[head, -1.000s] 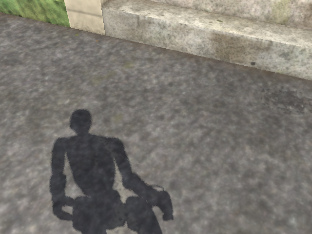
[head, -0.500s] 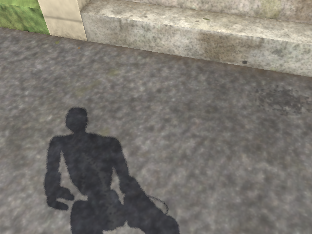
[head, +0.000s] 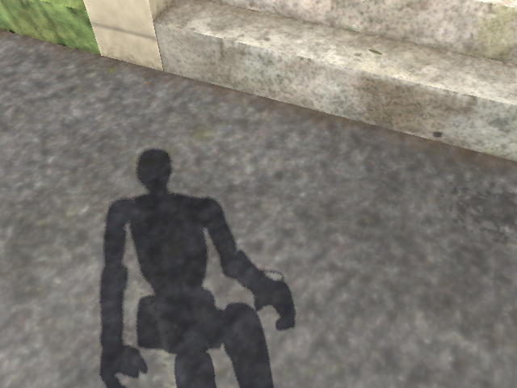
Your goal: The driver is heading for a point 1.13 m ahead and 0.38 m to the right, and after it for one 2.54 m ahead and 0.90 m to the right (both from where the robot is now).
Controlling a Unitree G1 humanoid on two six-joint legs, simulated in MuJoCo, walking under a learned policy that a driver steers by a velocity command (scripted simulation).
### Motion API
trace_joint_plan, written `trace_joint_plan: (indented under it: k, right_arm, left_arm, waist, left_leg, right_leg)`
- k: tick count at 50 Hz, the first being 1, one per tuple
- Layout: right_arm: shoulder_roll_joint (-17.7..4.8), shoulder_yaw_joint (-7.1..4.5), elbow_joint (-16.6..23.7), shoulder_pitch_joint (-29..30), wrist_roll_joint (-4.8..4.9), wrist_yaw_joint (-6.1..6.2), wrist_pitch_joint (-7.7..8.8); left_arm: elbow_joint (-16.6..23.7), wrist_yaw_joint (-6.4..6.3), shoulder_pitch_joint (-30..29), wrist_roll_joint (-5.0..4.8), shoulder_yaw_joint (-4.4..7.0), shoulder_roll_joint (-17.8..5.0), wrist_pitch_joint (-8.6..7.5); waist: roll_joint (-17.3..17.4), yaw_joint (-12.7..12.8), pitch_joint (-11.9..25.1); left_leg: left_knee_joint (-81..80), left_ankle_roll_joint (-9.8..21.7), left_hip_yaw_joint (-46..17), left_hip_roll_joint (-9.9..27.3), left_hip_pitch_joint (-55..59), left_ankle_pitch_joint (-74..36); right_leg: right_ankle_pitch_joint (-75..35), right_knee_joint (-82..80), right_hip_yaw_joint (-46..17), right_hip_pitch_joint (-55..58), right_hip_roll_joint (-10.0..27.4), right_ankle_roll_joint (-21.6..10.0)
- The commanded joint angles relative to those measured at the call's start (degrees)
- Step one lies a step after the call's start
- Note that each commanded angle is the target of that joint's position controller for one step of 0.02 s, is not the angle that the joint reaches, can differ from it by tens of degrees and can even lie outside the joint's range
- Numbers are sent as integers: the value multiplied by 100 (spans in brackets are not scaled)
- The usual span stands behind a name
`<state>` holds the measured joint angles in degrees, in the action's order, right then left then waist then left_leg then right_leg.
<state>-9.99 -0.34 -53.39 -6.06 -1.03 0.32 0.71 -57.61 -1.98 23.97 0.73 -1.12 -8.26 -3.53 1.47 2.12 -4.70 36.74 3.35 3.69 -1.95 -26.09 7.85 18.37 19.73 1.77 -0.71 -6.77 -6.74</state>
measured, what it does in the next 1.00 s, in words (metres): walks ahead: left foot, then right foot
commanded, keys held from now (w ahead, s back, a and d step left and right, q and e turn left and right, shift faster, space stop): no key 0.14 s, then w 0.72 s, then no key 0.08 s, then e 0.06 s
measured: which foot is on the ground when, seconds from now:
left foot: up 0.00-0.02, down 0.04-0.40, up 0.42-0.88, down 0.90-1.00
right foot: down 0.00-0.06, up 0.08-0.38, down 0.40-0.90, up 0.92-1.00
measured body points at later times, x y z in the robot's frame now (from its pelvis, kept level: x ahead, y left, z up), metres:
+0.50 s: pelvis +0.06 -0.03 +0.01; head +0.05 -0.04 +0.46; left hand +0.00 +0.20 -0.14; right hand +0.11 -0.28 -0.14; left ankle +0.10 +0.08 -0.69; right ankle +0.02 -0.11 -0.74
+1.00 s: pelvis +0.27 +0.02 -0.01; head +0.31 +0.03 +0.44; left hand +0.20 +0.25 -0.16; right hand +0.41 -0.22 -0.14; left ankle +0.33 +0.09 -0.74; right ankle +0.11 -0.10 -0.64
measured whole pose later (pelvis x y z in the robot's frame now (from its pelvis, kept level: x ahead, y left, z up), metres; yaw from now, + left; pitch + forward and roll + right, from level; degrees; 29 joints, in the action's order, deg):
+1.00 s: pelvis +0.27 +0.02 -0.01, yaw -1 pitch +1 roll +0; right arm -11.1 -2.8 -53.8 -5.5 -1.2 -0.4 4.7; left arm -62.6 -1.2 24.6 0.4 2.2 -9.7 -4.7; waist -1.6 2.6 -4.6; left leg 30.6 5.3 7.5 -1.8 -20.8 10.9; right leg 23.7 66.4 -0.9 -15.5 0.0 -3.1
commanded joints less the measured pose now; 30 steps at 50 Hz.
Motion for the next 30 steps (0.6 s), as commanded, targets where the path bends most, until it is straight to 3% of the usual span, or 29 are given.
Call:
trace_joint_plan:
  k: [1,2,3,4,5,6,7,9,11,16,19,20,21,22,23,24,27,30]
  right_arm:
    - [-472,-100,-146,-828,19,119,104]
    - [-615,-134,-291,-1258,-5,158,180]
    - [-953,-206,-426,-1735,-41,180,230]
    - [-739,-153,-458,-1805,59,188,174]
    - [-438,-46,-422,-1563,112,150,157]
    - [-494,-46,-367,-1141,84,144,146]
    - [-478,-29,-327,-835,40,162,117]
    - [-808,-171,-438,-911,27,161,12]
    - [-857,-241,-460,-980,49,103,-27]
    - [-971,-366,-509,-934,78,72,-14]
    - [-936,-427,-415,-657,135,75,-89]
    - [-734,-389,-267,-419,126,56,-79]
    - [-206,-254,-64,-293,183,6,-31]
    - [-415,-284,53,-95,-5,-37,-8]
    - [-591,-317,35,-169,-73,-124,34]
    - [-629,-340,-50,-364,-72,-191,74]
    - [-574,-366,-179,-479,-120,-268,95]
    - [-451,-336,-12,-12,-92,-241,86]
  left_arm:
    - [25,-48,129,-25,131,-755,-23]
    - [26,-36,105,-43,142,-822,-48]
    - [54,-36,430,-78,119,-711,-59]
    - [-215,-32,989,-230,79,-388,93]
    - [-206,-49,647,-88,159,-635,234]
    - [-160,-27,346,73,199,-628,301]
    - [-175,8,149,133,185,-500,361]
    - [-203,87,159,169,190,-451,411]
    - [-261,139,169,150,217,-461,390]
    - [-270,165,98,115,232,-310,274]
    - [-572,133,824,104,243,-269,239]
    - [-661,88,1150,134,257,-391,199]
    - [-645,39,1383,128,332,-809,146]
    - [-591,12,985,97,447,-1146,139]
    - [-419,5,444,55,415,-981,100]
    - [-333,33,208,23,418,-957,40]
    - [-366,76,432,5,396,-795,-122]
    - [-513,92,910,24,362,-647,-192]
  waist:
    - [-524,-476,298]
    - [-382,-631,518]
    - [131,-516,1021]
    - [704,-473,1626]
    - [544,-460,1318]
    - [351,-318,745]
    - [174,-200,492]
    - [463,-79,232]
    - [439,-61,213]
    - [452,54,231]
    - [273,364,-52]
    - [-303,479,-191]
    - [-1599,461,-17]
    - [-1489,257,-675]
    - [-920,-89,-767]
    - [-735,-264,-613]
    - [-560,-284,-251]
    - [-638,-99,-314]
  left_leg:
    - [-907,238,-65,-13,1220,-367]
    - [-1198,351,-456,340,2051,-1738]
    - [-788,720,-1241,1260,3167,-4351]
    - [-878,1732,-2140,2222,3334,-5172]
    - [-1423,1880,-2510,2357,2618,-4146]
    - [-1771,1766,-2353,2159,1869,-2894]
    - [-2072,1539,-2126,1921,1352,-1815]
    - [-2732,1117,-1936,1457,934,1201]
    - [-3073,977,-1977,1398,838,2282]
    - [-3101,806,-1582,1258,279,2749]
    - [-2465,574,-1299,1000,-592,3412]
    - [-1588,398,-965,714,-1213,3311]
    - [162,119,-148,21,-1868,2658]
    - [939,95,-240,57,-2048,1578]
    - [1246,70,-523,283,-1772,966]
    - [1343,16,-507,306,-1611,696]
    - [1752,-122,-261,346,-1544,241]
    - [1722,-218,-161,454,-1937,-43]
  right_leg:
    - [-6185,848,-668,-264,1660,85]
    - [-5544,1266,-648,-609,1531,237]
    - [-3287,1996,-505,-1260,1215,375]
    - [132,2932,-232,-1464,584,516]
    - [1910,3397,-270,-1593,412,439]
    - [1942,3544,-403,-1649,475,442]
    - [1676,3401,-454,-1542,561,469]
    - [1301,3138,-192,-1592,560,469]
    - [1207,2980,0,-1606,493,451]
    - [813,1864,277,-877,442,307]
    - [345,438,446,159,341,92]
    - [978,-263,-194,541,764,-33]
    - [2597,-1348,-2368,745,2252,-313]
    - [3256,-1914,-3305,-255,2872,-570]
    - [2983,-2009,-3104,-735,2701,-536]
    - [2449,-1989,-2711,-738,2476,-420]
    - [1065,-1798,-1740,-344,2000,-290]
    - [344,-1707,-1438,-11,1928,-362]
